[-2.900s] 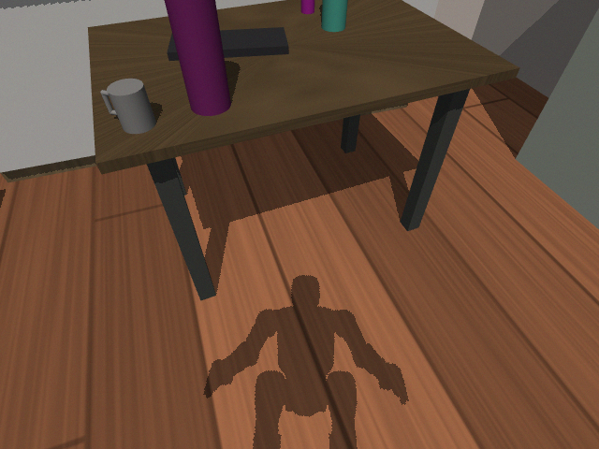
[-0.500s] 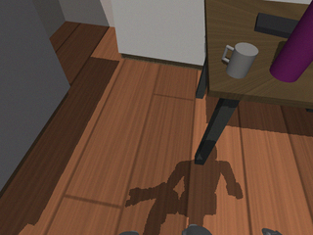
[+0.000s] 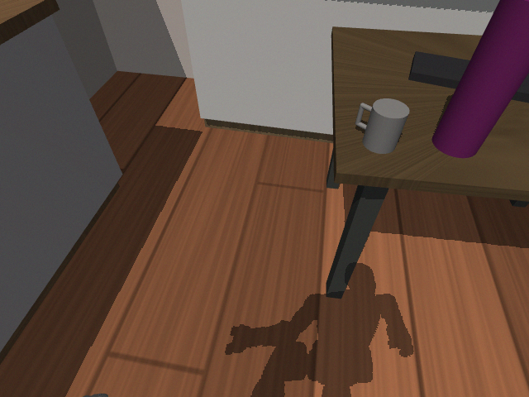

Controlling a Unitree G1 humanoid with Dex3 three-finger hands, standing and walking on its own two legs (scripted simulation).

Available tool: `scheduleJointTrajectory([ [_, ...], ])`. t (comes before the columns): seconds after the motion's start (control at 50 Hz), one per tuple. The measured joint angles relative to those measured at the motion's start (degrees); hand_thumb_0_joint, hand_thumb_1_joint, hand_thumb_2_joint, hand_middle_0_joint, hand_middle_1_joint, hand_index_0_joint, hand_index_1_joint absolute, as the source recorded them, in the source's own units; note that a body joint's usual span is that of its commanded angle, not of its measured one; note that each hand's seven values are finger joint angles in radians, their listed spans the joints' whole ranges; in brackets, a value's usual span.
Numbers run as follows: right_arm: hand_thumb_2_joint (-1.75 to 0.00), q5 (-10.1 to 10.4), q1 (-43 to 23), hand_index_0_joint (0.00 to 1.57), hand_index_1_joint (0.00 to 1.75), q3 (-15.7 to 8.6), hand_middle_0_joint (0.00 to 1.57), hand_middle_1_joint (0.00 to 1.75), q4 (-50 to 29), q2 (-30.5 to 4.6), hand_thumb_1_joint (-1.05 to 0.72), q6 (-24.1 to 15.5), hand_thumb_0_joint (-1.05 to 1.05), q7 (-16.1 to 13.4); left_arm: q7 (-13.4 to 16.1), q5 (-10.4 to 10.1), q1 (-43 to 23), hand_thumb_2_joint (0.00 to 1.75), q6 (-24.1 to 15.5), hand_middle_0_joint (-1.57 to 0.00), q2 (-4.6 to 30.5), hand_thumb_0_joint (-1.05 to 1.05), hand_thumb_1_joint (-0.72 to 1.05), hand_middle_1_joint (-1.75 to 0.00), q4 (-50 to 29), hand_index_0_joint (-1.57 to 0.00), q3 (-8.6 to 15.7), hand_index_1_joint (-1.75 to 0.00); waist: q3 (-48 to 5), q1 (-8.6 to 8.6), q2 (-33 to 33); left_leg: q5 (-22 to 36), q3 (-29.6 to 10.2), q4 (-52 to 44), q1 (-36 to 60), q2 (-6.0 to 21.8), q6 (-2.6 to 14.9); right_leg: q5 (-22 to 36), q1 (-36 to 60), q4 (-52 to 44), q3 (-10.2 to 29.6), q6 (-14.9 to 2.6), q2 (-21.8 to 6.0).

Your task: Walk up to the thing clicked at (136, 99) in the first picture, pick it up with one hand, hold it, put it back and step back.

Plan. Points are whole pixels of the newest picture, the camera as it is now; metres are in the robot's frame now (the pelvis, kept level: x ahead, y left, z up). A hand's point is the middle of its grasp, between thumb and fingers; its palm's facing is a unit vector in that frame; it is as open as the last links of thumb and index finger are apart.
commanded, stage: walk up
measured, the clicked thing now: (378, 123) +0.69 -0.24 +0.03
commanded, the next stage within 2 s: stand in 0.94 s
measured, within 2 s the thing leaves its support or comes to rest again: neither
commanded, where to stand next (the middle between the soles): +0.06 -0.02 m, yaw -2 degrees
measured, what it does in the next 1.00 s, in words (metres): stands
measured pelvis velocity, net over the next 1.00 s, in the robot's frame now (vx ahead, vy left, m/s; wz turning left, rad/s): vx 0.01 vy -0.01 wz -0.01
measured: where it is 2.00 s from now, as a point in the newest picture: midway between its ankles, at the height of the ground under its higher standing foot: outside the picture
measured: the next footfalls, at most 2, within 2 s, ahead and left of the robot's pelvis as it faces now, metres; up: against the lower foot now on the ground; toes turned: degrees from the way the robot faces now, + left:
none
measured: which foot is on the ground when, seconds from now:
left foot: down 0.00-1.00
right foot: down 0.00-1.00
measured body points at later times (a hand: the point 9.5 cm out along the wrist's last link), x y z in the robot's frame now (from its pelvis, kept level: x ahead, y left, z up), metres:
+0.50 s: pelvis +0.00 -0.01 +0.01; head +0.01 +0.00 +0.46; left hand +0.07 +0.29 -0.13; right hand +0.08 -0.31 -0.12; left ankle +0.03 +0.11 -0.74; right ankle +0.01 -0.12 -0.74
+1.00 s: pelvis +0.01 -0.01 +0.01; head +0.02 +0.00 +0.46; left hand +0.09 +0.29 -0.13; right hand +0.09 -0.30 -0.12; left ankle +0.03 +0.11 -0.74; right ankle +0.01 -0.12 -0.74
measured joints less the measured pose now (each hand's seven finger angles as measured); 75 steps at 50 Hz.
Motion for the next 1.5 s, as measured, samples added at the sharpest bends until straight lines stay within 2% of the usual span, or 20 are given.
scheduleJointTrajectory([
  [0.2, -0.90, -0.26, -1.15, 0.20, 0.30, -0.59, 0.20, 0.30, 3.87, 0.01, -0.91, 0.33, 0.00, -0.03, -0.04, 0.26, 0.25, 0.90, -0.03, -0.21, -0.88, 0.01, 0.90, -0.30, 4.39, -0.20, 0.48, -0.30, -0.51, -0.01, 0.38, 2.72, -0.51, -5.15, 2.30, 0.82, -0.70, 2.98, 2.61, -5.74, -0.49, -0.50, 0.84],
  [0.44, -0.90, -0.37, -0.72, 0.20, 0.30, -0.82, 0.20, 0.30, 5.86, 0.78, -0.91, 0.69, 0.00, -0.27, 0.12, 0.32, 0.91, 0.90, 0.28, -0.21, -1.34, 0.01, 0.90, -0.30, 6.52, -0.20, 1.07, -0.30, -0.62, 0.00, 0.16, 3.26, -0.42, -6.76, 3.19, 1.28, -0.94, 3.92, 3.67, -7.90, -0.37, -0.68, 1.29],
  [0.94, -0.90, -0.49, -1.14, 0.20, 0.30, -0.95, 0.20, 0.30, 5.40, 1.23, -0.91, 0.61, 0.00, -0.40, 0.30, 0.42, 0.17, 0.90, 0.35, -0.21, -1.38, 0.01, 0.90, -0.30, 5.49, -0.20, 1.21, -0.30, -1.30, -0.30, 0.12, 3.17, 0.29, -7.91, 3.91, 1.11, -0.65, 4.00, 4.12, -8.96, 0.33, -0.34, 1.10],
  [1.18, -0.90, -0.48, -0.13, 0.20, 0.30, -0.92, 0.20, 0.30, 5.94, 0.72, -0.91, 0.89, 0.00, -0.07, 0.62, 0.60, 1.47, 0.90, -0.41, -0.21, -1.18, 0.01, 0.90, -0.30, 5.27, -0.20, 0.01, -0.30, -1.52, -0.40, 0.25, 2.77, 0.48, -8.75, 4.40, 0.73, -0.56, 2.87, 3.92, -8.38, 0.53, -0.26, 0.69],
  [1.5, -0.90, -0.28, -0.82, 0.20, 0.30, -0.71, 0.20, 0.30, 5.83, 0.51, -0.91, 1.03, 0.00, -0.29, 0.98, 0.45, 0.82, 0.90, -0.61, -0.21, -1.12, 0.01, 0.90, -0.30, 4.93, -0.20, -0.31, -0.30, -1.57, -0.48, 0.53, 2.06, 0.47, -9.38, 5.92, 1.12, -0.98, 2.13, 5.34, -8.89, 0.53, -0.62, 1.07],
])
